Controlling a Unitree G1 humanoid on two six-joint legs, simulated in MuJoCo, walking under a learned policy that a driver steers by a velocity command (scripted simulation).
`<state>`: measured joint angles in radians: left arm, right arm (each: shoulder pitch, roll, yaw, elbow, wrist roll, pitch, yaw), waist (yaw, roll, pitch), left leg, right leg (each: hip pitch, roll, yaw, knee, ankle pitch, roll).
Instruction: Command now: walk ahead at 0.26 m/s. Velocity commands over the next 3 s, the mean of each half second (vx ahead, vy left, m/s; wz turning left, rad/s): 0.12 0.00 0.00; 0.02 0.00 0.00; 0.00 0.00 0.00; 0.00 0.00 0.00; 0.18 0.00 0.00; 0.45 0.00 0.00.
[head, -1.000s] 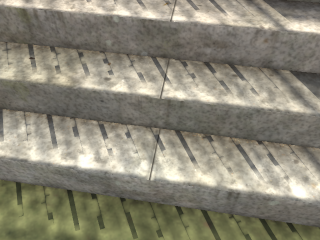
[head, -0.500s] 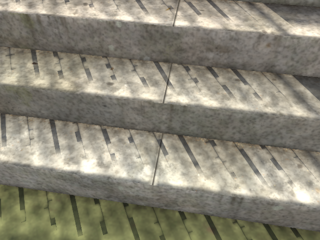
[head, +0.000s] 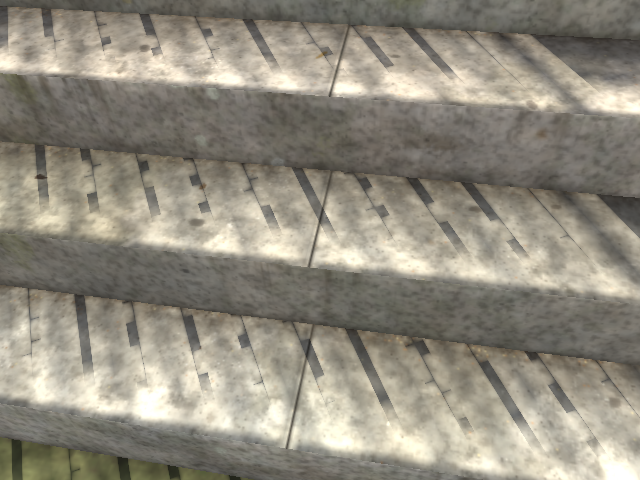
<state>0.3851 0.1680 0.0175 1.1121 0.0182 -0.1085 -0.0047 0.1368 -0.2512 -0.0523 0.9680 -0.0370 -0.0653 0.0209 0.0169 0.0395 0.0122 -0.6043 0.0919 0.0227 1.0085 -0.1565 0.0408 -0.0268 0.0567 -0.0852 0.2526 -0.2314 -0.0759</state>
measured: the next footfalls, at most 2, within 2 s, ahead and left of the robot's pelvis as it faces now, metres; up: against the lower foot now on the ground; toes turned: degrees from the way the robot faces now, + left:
left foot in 0.18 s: +0.23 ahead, +0.08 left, +0.00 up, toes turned +3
right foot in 0.44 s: +0.14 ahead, -0.12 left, +0.00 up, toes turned -1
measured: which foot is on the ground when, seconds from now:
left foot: up 0.00-0.16, down 0.18-1.00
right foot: down 0.00-0.20, up 0.22-0.42, down 0.44-1.00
